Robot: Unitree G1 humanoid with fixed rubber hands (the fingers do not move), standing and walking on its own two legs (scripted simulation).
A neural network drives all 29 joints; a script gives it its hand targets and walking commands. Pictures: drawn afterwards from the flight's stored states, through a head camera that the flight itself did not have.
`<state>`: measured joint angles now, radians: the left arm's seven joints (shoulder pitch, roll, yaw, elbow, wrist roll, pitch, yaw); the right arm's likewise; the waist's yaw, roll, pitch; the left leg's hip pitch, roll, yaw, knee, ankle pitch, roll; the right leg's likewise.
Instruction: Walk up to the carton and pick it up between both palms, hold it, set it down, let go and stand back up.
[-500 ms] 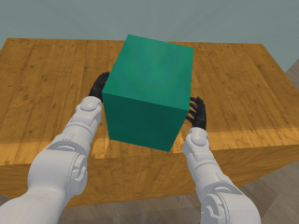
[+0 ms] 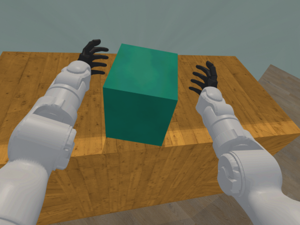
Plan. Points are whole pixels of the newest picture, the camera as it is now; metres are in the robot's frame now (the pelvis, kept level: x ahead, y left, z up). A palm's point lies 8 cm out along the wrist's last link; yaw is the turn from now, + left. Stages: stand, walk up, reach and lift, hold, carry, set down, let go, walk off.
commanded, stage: set down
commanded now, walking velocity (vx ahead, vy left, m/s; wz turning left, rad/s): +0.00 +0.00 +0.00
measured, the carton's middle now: (141, 95) +0.51 -0.04 +0.06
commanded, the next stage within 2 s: none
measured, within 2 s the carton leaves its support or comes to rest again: neither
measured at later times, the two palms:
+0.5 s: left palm (84, 66) +0.49 +0.12 +0.18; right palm (209, 89) +0.40 -0.19 +0.18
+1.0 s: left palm (67, 88) +0.44 +0.16 +0.15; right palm (214, 109) +0.36 -0.20 +0.15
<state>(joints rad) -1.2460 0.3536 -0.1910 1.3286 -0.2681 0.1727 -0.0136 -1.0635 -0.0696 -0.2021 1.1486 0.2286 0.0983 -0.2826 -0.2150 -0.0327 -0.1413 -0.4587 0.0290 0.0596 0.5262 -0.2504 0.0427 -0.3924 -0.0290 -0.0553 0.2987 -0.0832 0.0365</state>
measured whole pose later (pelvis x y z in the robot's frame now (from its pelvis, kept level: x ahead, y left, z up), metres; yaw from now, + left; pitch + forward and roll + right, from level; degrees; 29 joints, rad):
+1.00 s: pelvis -0.02 -0.01 +0.00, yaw +0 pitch -1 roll -2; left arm -0.88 0.47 -0.02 0.73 -0.23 0.48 -0.12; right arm -0.71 0.01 -0.13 0.46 0.28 0.38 -0.44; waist -0.15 -0.05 0.05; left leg -0.24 0.04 0.07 0.48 -0.24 0.04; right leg -0.20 -0.02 -0.04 0.29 -0.08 0.04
